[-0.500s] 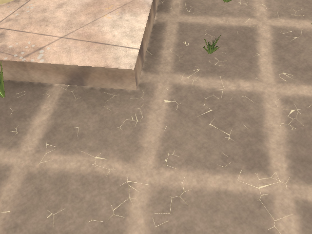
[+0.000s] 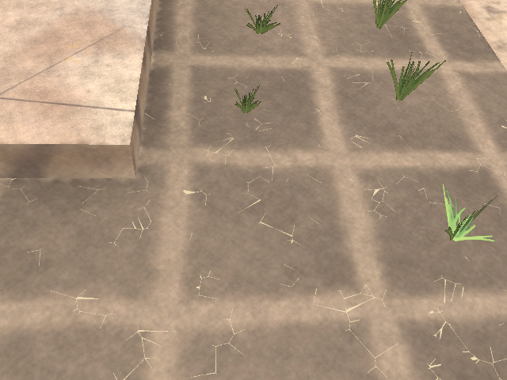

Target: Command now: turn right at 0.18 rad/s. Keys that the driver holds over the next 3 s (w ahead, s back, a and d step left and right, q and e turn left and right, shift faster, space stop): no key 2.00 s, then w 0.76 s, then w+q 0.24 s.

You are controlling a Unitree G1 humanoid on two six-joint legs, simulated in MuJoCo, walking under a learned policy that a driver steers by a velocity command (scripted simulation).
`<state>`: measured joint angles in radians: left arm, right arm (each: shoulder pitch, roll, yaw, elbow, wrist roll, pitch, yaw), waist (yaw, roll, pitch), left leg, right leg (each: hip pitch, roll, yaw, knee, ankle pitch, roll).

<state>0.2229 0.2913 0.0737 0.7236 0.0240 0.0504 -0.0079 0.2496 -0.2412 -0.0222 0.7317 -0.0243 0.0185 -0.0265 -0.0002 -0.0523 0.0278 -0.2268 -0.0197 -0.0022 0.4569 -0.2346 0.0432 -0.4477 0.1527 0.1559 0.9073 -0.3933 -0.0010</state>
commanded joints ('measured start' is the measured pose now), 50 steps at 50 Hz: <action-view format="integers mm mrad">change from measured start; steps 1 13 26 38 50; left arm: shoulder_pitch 60 -45 0 46 97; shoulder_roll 71 52 50 16 -21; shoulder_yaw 17 -37 -52 -67 -77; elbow -18 57 225 335 397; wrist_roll -5 -13 -15 -16 -16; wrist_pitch -1 -46 -57 -59 -59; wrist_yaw -1 29 46 49 53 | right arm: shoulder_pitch -82 -21 0 25 50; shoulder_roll -113 -105 -86 -62 -29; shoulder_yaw -25 -26 -21 -4 10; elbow -73 36 214 330 388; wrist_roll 7 12 12 13 13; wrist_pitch -24 -18 -12 -12 -14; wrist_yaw -2 10 9 0 -8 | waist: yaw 31 -20 -15 -14 -10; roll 188 -11 42 49 53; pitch -35 -31 25 30 39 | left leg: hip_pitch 50 78 101 94 78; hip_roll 202 64 89 97 98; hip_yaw -171 -81 -96 -99 -98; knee -151 -94 -125 -126 -119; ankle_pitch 369 104 125 109 117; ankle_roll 144 -11 -11 -8 -5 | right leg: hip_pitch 18 302 251 246 248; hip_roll -28 -261 -226 -216 -211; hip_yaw -23 41 23 8 -5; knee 63 -557 -621 -625 -610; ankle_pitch -22 383 225 223 251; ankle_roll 31 -67 -62 -64 -61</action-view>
